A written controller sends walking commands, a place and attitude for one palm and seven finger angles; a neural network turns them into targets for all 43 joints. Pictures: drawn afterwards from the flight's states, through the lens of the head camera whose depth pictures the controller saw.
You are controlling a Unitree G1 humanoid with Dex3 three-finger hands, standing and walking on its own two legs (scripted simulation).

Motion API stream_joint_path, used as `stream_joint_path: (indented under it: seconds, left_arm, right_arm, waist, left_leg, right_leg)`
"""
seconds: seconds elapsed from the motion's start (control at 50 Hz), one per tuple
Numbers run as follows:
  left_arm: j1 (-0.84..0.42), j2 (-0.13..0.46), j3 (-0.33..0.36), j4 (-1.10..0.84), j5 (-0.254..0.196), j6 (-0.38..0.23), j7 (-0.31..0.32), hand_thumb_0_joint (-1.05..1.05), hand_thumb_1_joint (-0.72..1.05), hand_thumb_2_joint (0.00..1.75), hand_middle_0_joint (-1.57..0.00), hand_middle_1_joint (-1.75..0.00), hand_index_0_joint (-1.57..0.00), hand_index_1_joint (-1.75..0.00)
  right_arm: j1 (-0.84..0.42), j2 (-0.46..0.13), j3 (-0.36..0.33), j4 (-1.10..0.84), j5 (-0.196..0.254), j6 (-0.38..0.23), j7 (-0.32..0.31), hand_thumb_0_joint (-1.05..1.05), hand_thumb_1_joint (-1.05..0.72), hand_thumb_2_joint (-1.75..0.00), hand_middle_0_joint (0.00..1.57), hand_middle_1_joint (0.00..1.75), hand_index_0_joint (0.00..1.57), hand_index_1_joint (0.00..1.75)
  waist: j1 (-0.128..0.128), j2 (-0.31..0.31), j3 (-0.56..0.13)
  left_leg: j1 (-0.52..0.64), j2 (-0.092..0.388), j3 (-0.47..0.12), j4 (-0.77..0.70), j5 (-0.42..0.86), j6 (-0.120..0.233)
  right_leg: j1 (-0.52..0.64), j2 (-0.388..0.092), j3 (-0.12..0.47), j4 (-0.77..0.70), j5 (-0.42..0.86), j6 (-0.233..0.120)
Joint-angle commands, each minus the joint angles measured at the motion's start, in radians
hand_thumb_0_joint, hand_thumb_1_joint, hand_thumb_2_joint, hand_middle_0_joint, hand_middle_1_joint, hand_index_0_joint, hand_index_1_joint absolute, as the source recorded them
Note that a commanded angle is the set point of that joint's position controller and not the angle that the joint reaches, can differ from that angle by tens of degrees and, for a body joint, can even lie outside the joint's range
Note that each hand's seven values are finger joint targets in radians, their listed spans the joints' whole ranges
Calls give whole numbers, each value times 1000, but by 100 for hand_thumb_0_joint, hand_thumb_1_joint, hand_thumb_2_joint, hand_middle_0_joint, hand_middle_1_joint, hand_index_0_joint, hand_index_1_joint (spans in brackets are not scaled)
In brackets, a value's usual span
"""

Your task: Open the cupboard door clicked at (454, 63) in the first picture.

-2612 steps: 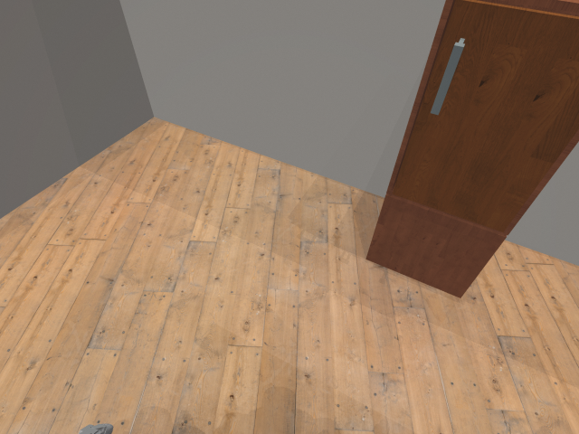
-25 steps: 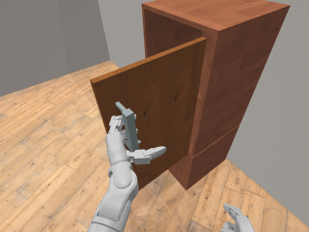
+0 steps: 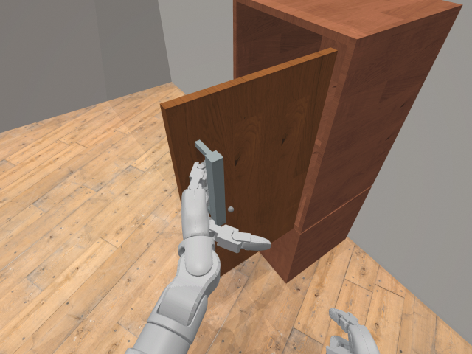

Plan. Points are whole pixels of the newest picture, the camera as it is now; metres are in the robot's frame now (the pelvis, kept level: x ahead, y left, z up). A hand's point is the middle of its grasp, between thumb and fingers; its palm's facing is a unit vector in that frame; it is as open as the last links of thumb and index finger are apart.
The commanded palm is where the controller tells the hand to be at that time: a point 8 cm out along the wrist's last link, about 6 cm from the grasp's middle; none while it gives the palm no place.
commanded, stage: slide the hand sideways off the handle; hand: left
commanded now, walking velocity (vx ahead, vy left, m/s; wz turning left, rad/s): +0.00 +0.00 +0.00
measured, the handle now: (210, 185) +0.37 +0.08 +0.11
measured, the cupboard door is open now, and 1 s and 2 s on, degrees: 90 93 93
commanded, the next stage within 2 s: draw the hand back to the body in 1.12 s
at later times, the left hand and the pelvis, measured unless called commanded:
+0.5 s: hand (219, 235) +0.27 +0.05 +0.10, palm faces -0.08 -1.00 -0.03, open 16.3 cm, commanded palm +0.24 +0.11 +0.10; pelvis +0.01 -0.01 +0.01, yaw -2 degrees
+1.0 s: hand (173, 261) +0.23 +0.12 +0.10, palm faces -0.02 -1.00 -0.04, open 16.3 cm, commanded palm +0.20 +0.17 +0.10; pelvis +0.03 -0.02 +0.00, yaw +0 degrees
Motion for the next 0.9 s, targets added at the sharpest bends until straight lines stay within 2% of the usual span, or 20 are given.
stream_joint_path:
  seconds: [0.0, 0.02, 0.04, 0.06, 0.08, 0.1, 0.18, 0.24, 0.26, 0.34, 0.4, 0.5, 0.56, 0.58, 0.6, 0.66, 0.74, 0.76, 0.84, 0.88]
  left_arm:
    - [-384, 18, -146, -270, -38, -185, -405, 0, -50, 30, -15, -30, -15, -30]
    - [-383, 33, -103, -272, -88, -185, -440, 0, -50, 30, -15, -30, -15, -30]
    - [-359, 13, -88, -245, -133, -172, -455, 0, -50, 30, -15, -30, -15, -30]
    - [-334, 0, -60, -216, -178, -155, -452, 0, -50, 30, -15, -30, -15, -30]
    - [-329, 27, -8, -218, -202, -144, -438, 0, -50, 30, -15, -30, -15, -30]
    - [-310, 28, 11, -220, -211, -134, -421, 0, -50, 30, -15, -30, -15, -30]
    - [-219, 71, 56, -290, -173, -136, -357, 0, -50, 30, -15, -30, -15, -30]
    - [-107, 97, 52, -337, -133, -153, -352, 0, -50, 30, -15, -30, -15, -30]
    - [-101, 92, 43, -364, -129, -157, -354, 0, -50, 30, -15, -30, -15, -30]
    - [-19, 162, 93, -415, -120, -148, -368, 0, -50, 30, -15, -30, -15, -30]
    - [26, 187, 129, -460, -144, -139, -384, 0, -50, 30, -15, -30, -15, -30]
    - [129, 199, 151, -537, -177, -149, -431, 0, -50, 30, -15, -30, -15, -30]
    - [183, 215, 166, -556, -188, -152, -458, 0, -50, 30, -15, -30, -15, -30]
    - [196, 253, 208, -563, -192, -154, -462, 0, -50, 30, -15, -30, -15, -30]
    - [225, 245, 203, -585, -193, -156, -472, 0, -50, 30, -15, -30, -15, -30]
    - [339, 258, 235, -592, -213, -157, -501, 0, -50, 30, -15, -30, -15, -30]
    - [416, 319, 307, -637, -230, -174, -536, 0, -50, 30, -15, -30, -15, -30]
    - [441, 296, 287, -660, -237, -179, -548, 0, -50, 30, -15, -30, -15, -30]
    - [485, 311, 301, -681, -260, -199, -585, 0, -50, 30, -15, -30, -15, -30]
    - [499, 311, 297, -718, -269, -215, -603, 0, -50, 30, -15, -30, -15, -30]
  right_arm:
    - [-59, -120, -29, -199, 30, -77, -40, 0, -90, -90, 20, 30, 20, 30]
    - [-71, -118, -22, -213, 40, -91, -48, 0, -90, -90, 20, 30, 20, 30]
    - [-83, -118, -14, -216, 50, -104, -53, 0, -90, -90, 20, 30, 20, 30]
    - [-95, -119, -7, -217, 55, -118, -57, 0, -90, -90, 20, 30, 20, 30]
    - [-101, -126, -7, -215, 57, -129, -60, 0, -90, -90, 20, 30, 20, 30]
    - [-110, -126, -7, -216, 57, -138, -59, 0, -90, -90, 20, 30, 20, 30]
    - [-99, -125, -14, -227, 47, -162, -38, 0, -90, -90, 20, 30, 20, 30]
    - [-84, -127, -20, -238, 44, -165, -21, 0, -90, -90, 20, 30, 20, 30]
    - [-87, -123, -19, -247, 42, -166, -19, 0, -90, -90, 20, 30, 20, 30]
    - [-92, -126, -15, -256, 40, -161, -23, 0, -90, -90, 20, 30, 20, 30]
    - [-103, -123, -11, -263, 41, -167, -33, 0, -90, -90, 20, 30, 20, 30]
    - [-92, -124, -12, -264, 40, -196, -42, 0, -90, -90, 20, 30, 20, 30]
    - [-84, -126, -12, -265, 40, -212, -42, 0, -90, -90, 20, 30, 20, 30]
    - [-74, -130, -14, -261, 39, -216, -44, 0, -90, -90, 20, 30, 20, 30]
    - [-76, -129, -16, -266, 38, -221, -45, 0, -90, -90, 20, 30, 20, 30]
    - [-63, -132, -17, -271, 41, -232, -43, 0, -90, -90, 20, 30, 20, 30]
    - [-46, -140, -23, -271, 41, -246, -49, 0, -90, -90, 20, 30, 20, 30]
    - [-46, -136, -20, -280, 42, -251, -47, 0, -90, -90, 20, 30, 20, 30]
    - [-29, -147, -24, -281, 45, -273, -51, 0, -90, -90, 20, 30, 20, 30]
    - [-22, -150, -29, -290, 46, -291, -54, 0, -90, -90, 20, 30, 20, 30]
  waist:
    - [-71, -13, -248]
    - [-60, -9, -238]
    - [-60, -6, -192]
    - [-56, -51, -146]
    - [-43, -89, -140]
    - [-33, -94, -134]
    - [0, -106, -167]
    - [9, -81, -158]
    - [3, -78, -147]
    - [9, -56, -115]
    - [8, -51, -100]
    - [1, -76, -112]
    - [0, -50, -100]
    - [4, -67, -113]
    - [7, -57, -135]
    - [15, -73, -129]
    - [18, -68, -138]
    - [16, -51, -140]
    - [5, -42, -110]
    - [3, -40, -133]
  left_leg:
    - [173, 2, -36, -96, 137, 21]
    - [160, 1, -40, -107, 100, 17]
    - [147, 5, -44, -120, 59, 12]
    - [118, 5, -53, -136, 2, 9]
    - [103, 6, -57, -149, -28, 5]
    - [97, 4, -51, -157, -50, 4]
    - [104, 8, -37, -165, -5, 4]
    - [106, 11, -18, -156, 40, 7]
    - [107, 12, -14, -155, 45, 9]
    - [102, 6, 4, -154, 32, 13]
    - [110, 3, 12, -152, 22, 15]
    - [130, -1, 12, -138, 86, 17]
    - [125, -5, 12, -129, 100, 18]
    - [121, -6, 11, -125, 112, 17]
    - [126, -8, 14, -120, 132, 18]
    - [109, -6, 14, -114, 163, 18]
    - [92, -8, 15, -88, 197, 17]
    - [88, -10, 15, -86, 203, 18]
    - [66, -10, 10, -64, 191, 17]
    - [66, -11, 7, -53, 191, 18]
  right_leg:
    - [-21, 20, 26, -87, 172, -38]
    - [-20, 25, 20, -97, 134, -36]
    - [-30, 29, 14, -109, 93, -34]
    - [-45, 33, 4, -122, 44, -26]
    - [-37, 34, 3, -134, 12, -23]
    - [-38, 34, 5, -142, -14, -19]
    - [-2, 32, 10, -138, 8, -19]
    - [14, 30, 22, -143, 43, -22]
    - [12, 28, 24, -145, 52, -20]
    - [23, 24, 45, -178, 32, -18]
    - [23, 21, 58, -204, 17, -11]
    - [48, 20, 60, -202, 110, -5]
    - [42, 19, 61, -192, 145, -2]
    - [53, 19, 64, -188, 169, -1]
    - [64, 18, 63, -176, 200, 0]
    - [77, 18, 59, -160, 266, 4]
    - [91, 15, 68, -139, 346, 10]
    - [89, 12, 66, -129, 370, 13]
    - [50, 17, 61, -119, 348, 14]
    - [42, 16, 59, -105, 349, 16]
